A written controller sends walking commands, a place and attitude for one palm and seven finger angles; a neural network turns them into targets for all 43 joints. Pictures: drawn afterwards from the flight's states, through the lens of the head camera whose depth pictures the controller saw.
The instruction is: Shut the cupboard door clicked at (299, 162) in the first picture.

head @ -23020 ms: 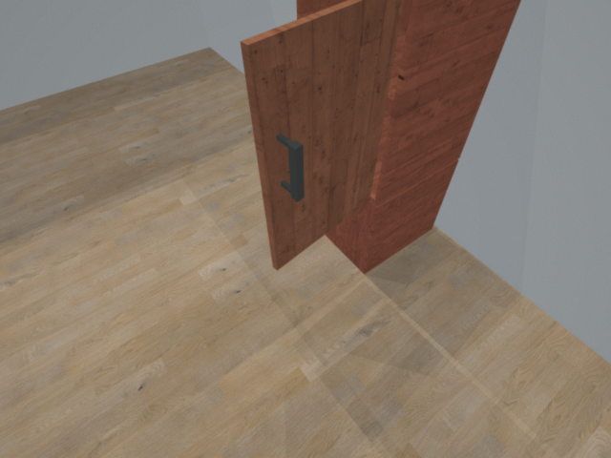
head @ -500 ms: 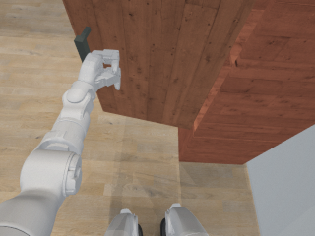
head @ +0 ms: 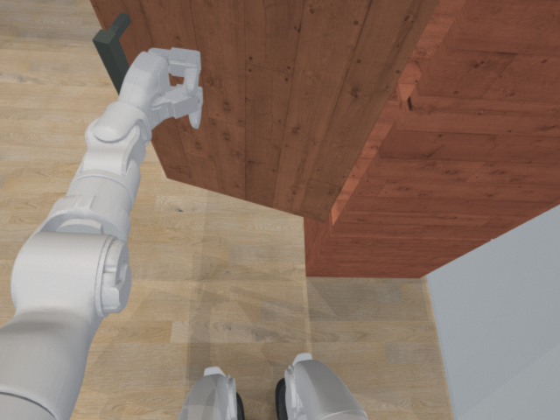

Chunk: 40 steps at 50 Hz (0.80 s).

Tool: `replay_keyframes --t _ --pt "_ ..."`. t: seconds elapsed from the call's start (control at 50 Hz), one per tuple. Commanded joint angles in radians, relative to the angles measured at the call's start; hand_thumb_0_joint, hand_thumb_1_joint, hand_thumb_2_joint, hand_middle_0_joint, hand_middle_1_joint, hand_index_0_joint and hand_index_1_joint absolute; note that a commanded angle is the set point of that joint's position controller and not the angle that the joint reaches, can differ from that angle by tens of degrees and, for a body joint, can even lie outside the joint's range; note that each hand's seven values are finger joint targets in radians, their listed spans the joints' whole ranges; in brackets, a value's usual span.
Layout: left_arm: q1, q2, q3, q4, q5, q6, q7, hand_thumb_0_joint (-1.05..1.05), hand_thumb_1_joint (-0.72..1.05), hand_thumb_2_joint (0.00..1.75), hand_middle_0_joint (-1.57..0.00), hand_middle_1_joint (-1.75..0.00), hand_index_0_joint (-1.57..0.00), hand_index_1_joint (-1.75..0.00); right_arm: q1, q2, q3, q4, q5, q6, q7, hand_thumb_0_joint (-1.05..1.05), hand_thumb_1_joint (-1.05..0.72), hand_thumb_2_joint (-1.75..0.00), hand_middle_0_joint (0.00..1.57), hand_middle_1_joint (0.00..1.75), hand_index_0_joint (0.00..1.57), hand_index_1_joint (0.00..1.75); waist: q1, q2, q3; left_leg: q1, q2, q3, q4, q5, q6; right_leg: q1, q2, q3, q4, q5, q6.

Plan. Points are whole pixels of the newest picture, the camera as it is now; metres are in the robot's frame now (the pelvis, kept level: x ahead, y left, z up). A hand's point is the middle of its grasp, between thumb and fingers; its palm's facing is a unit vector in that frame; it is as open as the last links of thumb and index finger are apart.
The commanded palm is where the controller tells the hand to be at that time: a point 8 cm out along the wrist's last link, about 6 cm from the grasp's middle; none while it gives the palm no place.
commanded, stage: push the door shut along its arc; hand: left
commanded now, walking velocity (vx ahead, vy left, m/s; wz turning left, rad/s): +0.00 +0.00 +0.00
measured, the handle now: (130, 71) +0.58 +0.14 +0.09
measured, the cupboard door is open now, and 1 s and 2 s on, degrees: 74 67 67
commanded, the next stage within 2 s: pull the fist back off the door in 0.22 s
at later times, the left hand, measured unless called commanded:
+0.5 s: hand (218, 79) +0.56 +0.02 +0.09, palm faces -0.04 -0.99 +0.11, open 3.2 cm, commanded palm +0.54 +0.06 +0.09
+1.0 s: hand (219, 121) +0.49 +0.03 +0.08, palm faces -0.01 -1.00 -0.05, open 3.1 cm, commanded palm +0.46 +0.07 +0.09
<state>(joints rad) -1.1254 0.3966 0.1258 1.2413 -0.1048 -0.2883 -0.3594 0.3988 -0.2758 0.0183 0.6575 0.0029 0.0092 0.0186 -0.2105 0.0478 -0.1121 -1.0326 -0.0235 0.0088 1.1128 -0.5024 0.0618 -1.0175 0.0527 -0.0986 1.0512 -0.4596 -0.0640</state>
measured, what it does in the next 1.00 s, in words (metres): stands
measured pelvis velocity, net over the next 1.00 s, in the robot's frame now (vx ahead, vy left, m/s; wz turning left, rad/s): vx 0.01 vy -0.02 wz -0.01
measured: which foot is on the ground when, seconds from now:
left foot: down 0.00-1.00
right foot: down 0.00-1.00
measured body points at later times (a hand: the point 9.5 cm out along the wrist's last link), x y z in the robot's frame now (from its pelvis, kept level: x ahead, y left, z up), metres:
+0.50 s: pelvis +0.00 -0.01 -0.01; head +0.15 -0.01 +0.41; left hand +0.56 +0.08 +0.09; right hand -0.02 -0.26 -0.13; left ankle +0.00 +0.08 -0.65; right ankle +0.01 -0.09 -0.65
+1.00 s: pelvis +0.01 -0.02 +0.02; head +0.11 -0.03 +0.46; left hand +0.49 +0.08 +0.09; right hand -0.01 -0.29 -0.10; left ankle +0.00 +0.08 -0.65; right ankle +0.01 -0.09 -0.65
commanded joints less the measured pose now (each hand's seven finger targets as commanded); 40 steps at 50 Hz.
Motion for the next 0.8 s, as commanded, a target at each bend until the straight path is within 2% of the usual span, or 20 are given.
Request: replay_keyframes --t 0.0,0.06,0.12,0.18,0.28,0.3,0.32,0.34,0.36,0.42,0.46,0.5,0.52,0.54,0.56,0.58,0.62,0.7,0.74,0.78 --pt "-0.603 0.041 -0.015 -0.239 -0.024 -0.056 -0.027 0.00 0.90 0.90 -1.30 -1.50 -1.30 -1.50 0.180 -0.180 -0.063 -0.020 0.000 -0.025 -0.019 0.00 -0.90 -0.90 0.20 0.30 0.20 0.30 -0.091 0.103 -0.556 0.527 0.030 -0.128 -0.067 0.499 -0.009 0.083 0.003 0.079 -0.111 0.348 0.025" --pt "-0.640 0.016 -0.031 -0.234 -0.032 -0.046 -0.036 0.00 0.90 0.90 -1.30 -1.50 -1.30 -1.50 0.170 -0.178 -0.061 -0.016 0.000 -0.032 -0.022 0.00 -0.90 -0.90 0.20 0.30 0.20 0.30 -0.102 0.093 -0.552 0.495 0.021 -0.120 -0.055 0.490 0.000 0.087 0.006 0.082 -0.102 0.356 0.024" --pt "-0.674 0.045 -0.020 -0.196 -0.025 -0.031 -0.037 0.00 0.90 0.90 -1.30 -1.50 -1.30 -1.50 0.166 -0.184 -0.057 -0.005 -0.001 -0.036 -0.029 0.00 -0.90 -0.90 0.20 0.30 0.20 0.30 -0.114 0.058 -0.517 0.426 0.021 -0.115 -0.045 0.430 0.001 0.099 0.004 0.087 -0.107 0.330 0.028" --pt "-0.724 0.014 -0.043 -0.204 -0.026 -0.030 -0.046 0.00 0.90 0.90 -1.30 -1.50 -1.30 -1.50 0.157 -0.182 -0.056 0.009 -0.004 -0.049 -0.032 0.00 -0.90 -0.90 0.20 0.30 0.20 0.30 -0.118 0.110 -0.543 0.456 0.020 -0.118 -0.031 0.451 0.001 0.062 0.004 0.085 -0.091 0.326 0.026" --pt "-0.774 0.025 -0.041 -0.182 -0.026 -0.013 -0.064 0.00 0.90 0.90 -1.30 -1.50 -1.30 -1.50 0.154 -0.185 -0.050 0.026 -0.007 -0.067 -0.041 0.00 -0.90 -0.90 0.20 0.30 0.20 0.30 -0.136 0.101 -0.561 0.421 0.018 -0.110 -0.001 0.432 0.008 0.049 0.006 0.092 -0.078 0.315 0.029" --pt "-0.773 0.047 -0.029 -0.160 -0.023 -0.006 -0.065 0.00 0.90 0.90 -1.30 -1.50 -1.30 -1.50 0.156 -0.185 -0.048 0.029 -0.007 -0.068 -0.043 0.00 -0.90 -0.90 0.20 0.30 0.20 0.30 -0.135 0.101 -0.555 0.396 0.019 -0.107 0.004 0.418 0.006 0.058 0.006 0.093 -0.078 0.310 0.028" --pt "-0.768 0.080 0.171 -0.157 -0.092 0.011 0.138 0.00 0.90 0.90 -1.30 -1.50 -1.30 -1.50 0.205 -0.151 -0.045 -0.003 -0.008 -0.076 -0.027 0.00 -0.90 -0.90 0.20 0.30 0.20 0.30 -0.091 0.130 -0.572 0.339 0.030 -0.116 -0.013 0.385 -0.018 0.095 -0.005 0.113 -0.088 0.305 0.024" --pt "-0.705 0.027 0.133 -0.127 -0.054 0.017 0.240 0.00 0.90 0.90 -1.30 -1.50 -1.30 -1.50 0.209 -0.146 -0.045 -0.007 -0.019 -0.079 -0.005 0.00 -0.90 -0.90 0.20 0.30 0.20 0.30 -0.089 0.133 -0.577 0.326 0.032 -0.121 -0.028 0.382 -0.027 0.109 -0.011 0.119 -0.084 0.301 0.028" --pt "-0.656 -0.012 0.125 -0.126 -0.043 0.012 0.297 0.00 0.90 0.90 -1.30 -1.50 -1.30 -1.50 0.215 -0.144 -0.050 -0.014 -0.025 -0.080 0.013 0.00 -0.90 -0.90 0.20 0.30 0.20 0.30 -0.081 0.125 -0.586 0.353 0.032 -0.135 -0.040 0.415 -0.029 0.092 -0.008 0.110 -0.072 0.306 0.032" --pt "-0.594 -0.028 0.181 -0.191 0.000 -0.047 0.474 0.00 0.90 0.90 -1.30 -1.50 -1.30 -1.50 0.233 -0.145 -0.066 -0.028 -0.058 -0.063 0.055 0.00 -0.90 -0.90 0.20 0.30 0.20 0.30 -0.054 0.074 -0.631 0.330 0.028 -0.110 -0.029 0.446 -0.038 0.154 -0.016 0.107 -0.064 0.383 0.040" --pt "-0.612 -0.038 0.175 -0.248 0.081 -0.130 0.596 0.00 0.90 0.90 -1.30 -1.50 -1.30 -1.50 0.235 -0.139 -0.071 -0.032 -0.084 -0.063 0.083 0.00 -0.90 -0.90 0.20 0.30 0.20 0.30 -0.049 0.086 -0.639 0.322 0.025 -0.105 -0.018 0.452 -0.039 0.138 -0.013 0.100 -0.049 0.393 0.044" --pt "-0.570 -0.022 0.138 -0.250 0.178 -0.184 0.643 0.00 0.90 0.90 -1.30 -1.50 -1.30 -1.50 0.250 -0.143 -0.083 -0.024 -0.094 -0.049 0.106 0.00 -0.90 -0.90 0.20 0.30 0.20 0.30 -0.050 0.061 -0.632 0.305 0.026 -0.091 -0.018 0.439 -0.034 0.164 -0.012 0.106 -0.057 0.404 0.051" --pt "-0.575 0.012 0.136 -0.270 0.215 -0.205 0.648 0.00 0.90 0.90 -1.30 -1.50 -1.30 -1.50 0.261 -0.147 -0.089 -0.021 -0.097 -0.041 0.110 0.00 -0.90 -0.90 0.20 0.30 0.20 0.30 -0.052 0.053 -0.643 0.299 0.025 -0.085 -0.025 0.433 -0.031 0.198 -0.013 0.112 -0.062 0.419 0.054" --pt "-0.546 0.012 0.121 -0.254 0.236 -0.209 0.642 0.00 0.90 0.90 -1.30 -1.50 -1.30 -1.50 0.263 -0.147 -0.093 -0.022 -0.093 -0.032 0.113 0.00 -0.90 -0.90 0.20 0.30 0.20 0.30 -0.050 0.038 -0.636 0.288 0.020 -0.074 -0.038 0.412 -0.026 0.236 -0.014 0.118 -0.077 0.425 0.057" --pt "-0.542 0.042 0.141 -0.249 0.239 -0.213 0.632 0.00 0.90 0.90 -1.30 -1.50 -1.30 -1.50 0.272 -0.154 -0.094 -0.025 -0.091 -0.024 0.109 0.00 -0.90 -0.90 0.20 0.30 0.20 0.30 -0.049 0.024 -0.645 0.289 0.018 -0.076 -0.052 0.409 -0.025 0.265 -0.013 0.117 -0.080 0.435 0.057" --pt "-0.526 0.020 0.114 -0.228 0.235 -0.201 0.615 0.00 0.90 0.90 -1.30 -1.50 -1.30 -1.50 0.263 -0.150 -0.095 -0.029 -0.082 -0.015 0.107 0.00 -0.90 -0.90 0.20 0.30 0.20 0.30 -0.052 0.014 -0.627 0.275 0.014 -0.064 -0.066 0.374 -0.022 0.289 -0.014 0.125 -0.102 0.425 0.062" --pt "-0.514 0.027 0.131 -0.210 0.197 -0.168 0.587 0.00 0.90 0.90 -1.30 -1.50 -1.30 -1.50 0.259 -0.151 -0.092 -0.041 -0.068 -0.001 0.096 0.00 -0.90 -0.90 0.20 0.30 0.20 0.30 -0.046 -0.016 -0.599 0.239 0.007 -0.050 -0.097 0.311 -0.019 0.360 -0.016 0.142 -0.142 0.401 0.066" --pt "-0.421 0.046 0.206 -0.241 0.098 -0.158 0.559 0.00 0.90 0.90 -1.30 -1.50 -1.30 -1.50 0.235 -0.142 -0.084 -0.065 -0.050 0.001 0.075 0.00 -0.90 -0.90 0.20 0.30 0.20 0.30 0.000 -0.051 -0.590 0.229 0.002 -0.030 -0.143 0.299 -0.020 0.472 -0.020 0.164 -0.185 0.424 0.062" --pt "-0.369 0.005 0.182 -0.278 0.083 -0.190 0.549 0.00 0.90 0.90 -1.30 -1.50 -1.30 -1.50 0.224 -0.132 -0.081 -0.069 -0.051 -0.005 0.074 0.00 -0.90 -0.90 0.20 0.30 0.20 0.30 0.008 -0.076 -0.551 0.211 0.000 -0.022 -0.154 0.290 -0.019 0.502 -0.024 0.176 -0.197 0.445 0.066" --pt "-0.304 -0.032 0.153 -0.300 0.096 -0.235 0.543 0.00 0.90 0.90 -1.30 -1.50 -1.30 -1.50 0.215 -0.125 -0.084 -0.064 -0.054 -0.012 0.078 0.00 -0.90 -0.90 0.20 0.30 0.20 0.30 0.018 -0.058 -0.529 0.233 0.001 -0.018 -0.155 0.312 -0.019 0.484 -0.025 0.170 -0.188 0.473 0.064"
